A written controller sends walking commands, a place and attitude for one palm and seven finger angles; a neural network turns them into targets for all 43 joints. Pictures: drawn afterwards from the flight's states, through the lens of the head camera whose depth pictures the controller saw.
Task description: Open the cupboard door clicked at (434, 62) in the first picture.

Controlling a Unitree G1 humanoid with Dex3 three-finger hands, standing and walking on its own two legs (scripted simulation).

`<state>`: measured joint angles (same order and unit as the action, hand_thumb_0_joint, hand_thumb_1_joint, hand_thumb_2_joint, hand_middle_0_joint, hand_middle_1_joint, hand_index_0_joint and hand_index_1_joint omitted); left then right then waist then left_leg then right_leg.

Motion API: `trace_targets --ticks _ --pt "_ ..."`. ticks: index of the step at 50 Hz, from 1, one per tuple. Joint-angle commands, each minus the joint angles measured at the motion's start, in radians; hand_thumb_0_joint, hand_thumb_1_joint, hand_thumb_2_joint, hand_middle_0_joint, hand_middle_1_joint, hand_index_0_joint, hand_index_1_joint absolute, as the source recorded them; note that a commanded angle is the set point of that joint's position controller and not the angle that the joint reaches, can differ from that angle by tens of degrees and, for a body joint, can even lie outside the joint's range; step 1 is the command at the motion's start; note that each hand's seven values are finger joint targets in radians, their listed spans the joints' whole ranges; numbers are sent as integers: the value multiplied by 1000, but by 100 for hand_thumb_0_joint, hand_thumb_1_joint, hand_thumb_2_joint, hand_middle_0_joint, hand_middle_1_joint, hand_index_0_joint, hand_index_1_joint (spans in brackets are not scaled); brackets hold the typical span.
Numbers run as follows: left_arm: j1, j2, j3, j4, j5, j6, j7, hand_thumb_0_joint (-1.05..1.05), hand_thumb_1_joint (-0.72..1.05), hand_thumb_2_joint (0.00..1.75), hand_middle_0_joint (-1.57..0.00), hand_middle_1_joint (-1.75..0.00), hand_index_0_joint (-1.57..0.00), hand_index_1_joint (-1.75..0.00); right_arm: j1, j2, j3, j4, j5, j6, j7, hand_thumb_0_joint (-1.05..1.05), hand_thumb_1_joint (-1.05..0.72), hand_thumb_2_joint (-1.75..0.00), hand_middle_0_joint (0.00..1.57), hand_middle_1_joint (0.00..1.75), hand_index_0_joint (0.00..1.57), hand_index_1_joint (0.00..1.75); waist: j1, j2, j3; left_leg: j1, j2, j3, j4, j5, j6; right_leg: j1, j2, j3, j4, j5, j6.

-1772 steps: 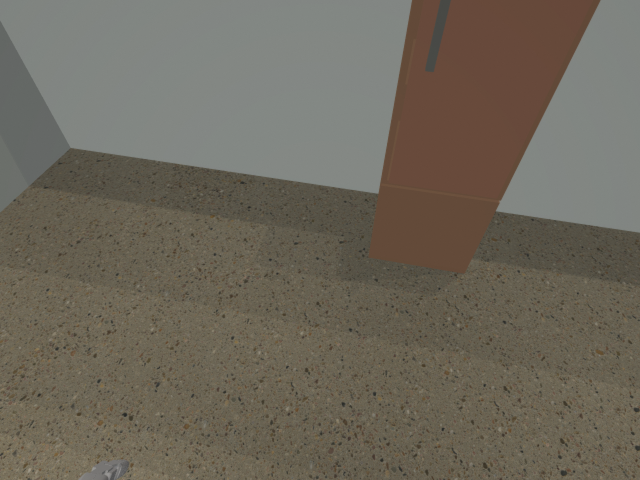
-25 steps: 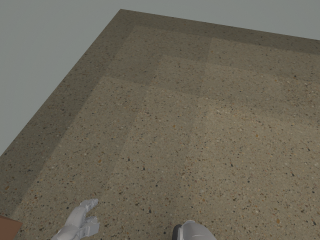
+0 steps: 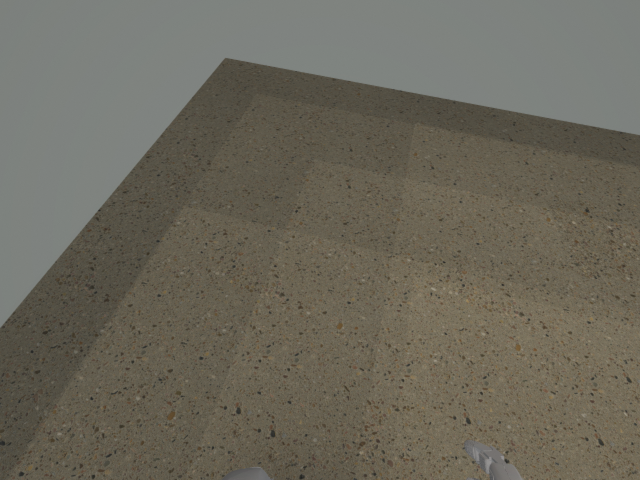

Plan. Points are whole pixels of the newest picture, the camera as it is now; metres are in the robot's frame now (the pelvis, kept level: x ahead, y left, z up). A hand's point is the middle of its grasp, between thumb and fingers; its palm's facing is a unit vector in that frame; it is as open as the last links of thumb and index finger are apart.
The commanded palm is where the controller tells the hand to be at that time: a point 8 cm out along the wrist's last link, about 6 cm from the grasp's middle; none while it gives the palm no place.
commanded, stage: walk to a spot facing it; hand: left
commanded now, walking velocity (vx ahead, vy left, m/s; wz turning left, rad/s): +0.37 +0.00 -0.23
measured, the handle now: out of the picture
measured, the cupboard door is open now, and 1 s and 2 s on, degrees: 47 47 47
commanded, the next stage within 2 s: turn to face it in 0.54 s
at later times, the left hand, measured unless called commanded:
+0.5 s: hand (270, 324) +0.37 +0.12 -0.16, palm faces -0.13 -0.97 -0.21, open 7.3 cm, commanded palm none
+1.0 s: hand (277, 253) +0.52 +0.13 -0.16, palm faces +0.06 -0.98 -0.19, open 7.4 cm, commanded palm none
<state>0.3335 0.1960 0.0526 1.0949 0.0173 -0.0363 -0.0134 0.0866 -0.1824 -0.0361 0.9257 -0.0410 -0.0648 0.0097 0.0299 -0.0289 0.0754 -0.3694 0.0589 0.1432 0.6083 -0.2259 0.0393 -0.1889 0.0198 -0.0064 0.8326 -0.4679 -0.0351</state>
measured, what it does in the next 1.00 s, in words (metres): walks ahead: right foot, then left foot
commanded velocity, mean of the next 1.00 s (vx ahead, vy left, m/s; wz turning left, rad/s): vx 0.21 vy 0.00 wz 0.17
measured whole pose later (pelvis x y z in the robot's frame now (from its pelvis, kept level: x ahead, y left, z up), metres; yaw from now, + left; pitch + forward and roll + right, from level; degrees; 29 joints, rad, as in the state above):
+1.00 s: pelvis +0.44 -0.06 +0.01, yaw +2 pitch +2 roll -1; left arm 0.14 0.17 0.05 0.98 0.02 0.01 0.01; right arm 0.19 -0.18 -0.04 0.99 -0.03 0.00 -0.01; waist -0.01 0.01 0.07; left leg -0.36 0.01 0.03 0.53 -0.20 0.03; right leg -0.43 -0.05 -0.03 0.90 -0.44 0.06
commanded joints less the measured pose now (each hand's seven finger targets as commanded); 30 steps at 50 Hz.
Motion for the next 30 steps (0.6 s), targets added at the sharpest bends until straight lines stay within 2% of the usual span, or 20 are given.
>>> trace_targets --ticks 1,2,3,4,6,9,12,14,15,16,17,18,19,20,21,22,24,25,26,30 --pt "-154 65 24 -123 4 -36 -10 0 90 90 -20 -30 -20 -30 317 -149 -40 52 2 -9 -30 0 -90 -90 20 30 20 30 -110 118 -55 352 368 -416 -369 115 123 -510 -114 64 503 121 10" --pt "-144 45 20 -118 8 -23 -17 0 90 90 -20 -30 -20 -30 301 -127 -32 52 4 -20 -32 0 -90 -90 20 30 20 30 -86 102 -33 321 332 -326 -386 181 101 -496 -122 54 467 157 21" --pt "-116 29 17 -105 10 -13 -21 0 90 90 -20 -30 -20 -30 284 -113 -28 63 9 -26 -35 0 -90 -90 20 30 20 30 -61 123 -39 321 298 -227 -386 248 75 -478 -126 44 418 186 29" --pt "-103 21 16 -106 10 -3 -23 0 90 90 -20 -30 -20 -30 286 -112 -26 68 11 -29 -34 0 -90 -90 20 30 20 30 -49 137 -60 317 279 -161 -389 289 74 -457 -130 35 355 194 34" --pt "-119 3 12 -109 11 8 -25 0 90 90 -20 -30 -20 -30 302 -106 -24 82 15 -25 -30 0 -90 -90 20 30 20 30 -45 159 -40 272 245 -73 -411 266 62 -408 -134 -2 218 235 37" --pt "-189 -15 10 -131 14 11 -30 0 90 90 -20 -30 -20 -30 339 -108 -31 99 9 -14 -23 0 -90 -90 20 30 20 30 -61 139 8 236 231 -21 -438 184 59 -356 -129 -62 8 293 33" --pt "-262 0 11 -150 12 10 -32 0 90 90 -20 -30 -20 -30 375 -121 -26 121 2 -5 -21 0 -90 -90 20 30 20 30 -76 137 47 258 253 -12 -434 181 65 -328 -110 -95 -105 300 19" --pt "-271 16 11 -152 11 5 -33 0 90 90 -20 -30 -20 -30 385 -133 -26 136 -1 -1 -20 0 -90 -90 20 30 20 30 -63 144 35 291 259 2 -391 254 57 -276 -87 -115 -159 281 1" --pt "-252 28 12 -145 11 2 -32 0 90 90 -20 -30 -20 -30 390 -140 -24 143 1 1 -21 0 -90 -90 20 30 20 30 -48 128 19 306 256 16 -340 359 52 -217 -61 -141 -184 260 -12" --pt "-180 45 16 -124 10 -3 -30 0 90 90 -20 -30 -20 -30 380 -153 -22 146 4 4 -22 0 -90 -90 20 30 20 30 -9 125 -15 306 247 37 -241 483 38 -111 -36 -158 -226 249 -29" --pt "-43 76 27 -80 12 -13 -24 0 90 90 -20 -30 -20 -30 365 -152 -19 148 12 4 -21 0 -90 -90 20 30 20 30 56 86 -79 248 204 70 -55 573 10 92 -12 -160 -281 267 -54" --pt "135 162 53 -29 18 -26 -11 0 90 90 -20 -30 -20 -30 340 -129 -16 131 28 1 -10 0 -90 -90 20 30 20 30 135 -41 -186 32 134 124 222 438 -28 370 -162 48 -332 166 -119" --pt "238 269 81 -5 7 -23 4 0 90 90 -20 -30 -20 -30 339 -60 -8 94 41 -4 -13 0 -90 -90 20 30 20 30 147 -285 -262 -255 -23 83 579 -329 -74 547 -457 534 -494 154 -246" --pt "181 281 75 -16 -15 -16 12 0 90 90 -20 -30 -20 -30 257 -89 -18 77 38 0 -11 0 -90 -90 20 30 20 30 129 -172 -185 -341 31 -61 719 -361 -55 428 -493 568 -584 64 -265" --pt "92 227 59 -46 -12 -16 17 0 90 90 -20 -30 -20 -30 191 -82 -25 67 36 1 -11 0 -90 -90 20 30 20 30 94 -158 -102 -359 72 -108 743 -244 -53 279 -441 483 -599 85 -213" --pt "9 164 41 -66 -9 -18 20 0 90 90 -20 -30 -20 -30 203 -78 -26 78 28 6 -13 0 -90 -90 20 30 20 30 41 -139 -65 -310 111 -137 682 -172 -56 162 -403 352 -602 141 -174" --pt "-81 102 21 -91 0 -29 25 0 90 90 -20 -30 -20 -30 270 -34 -19 118 20 28 -11 0 -90 -90 20 30 20 30 -36 -78 -41 -174 128 -118 521 -141 -70 -4 -348 167 -635 241 -146" --pt "-87 91 18 -88 3 -35 22 0 90 90 -20 -30 -20 -30 291 -12 -16 126 18 37 -8 0 -90 -90 20 30 20 30 -54 -67 -30 -133 116 -95 447 -128 -79 -47 -321 110 -641 295 -137" --pt "-93 97 17 -84 2 -40 19 0 90 90 -20 -30 -20 -30 306 -1 -14 130 20 44 -4 0 -90 -90 20 30 20 30 -68 -64 -27 -113 106 -75 381 -102 -85 -56 -303 61 -645 323 -132" --pt "-60 95 20 -54 0 -54 13 0 90 90 -20 -30 -20 -30 230 14 -13 94 22 37 10 0 -90 -90 20 30 20 30 -54 -75 -18 -117 68 -36 156 -16 -83 30 -273 -7 -613 459 -119"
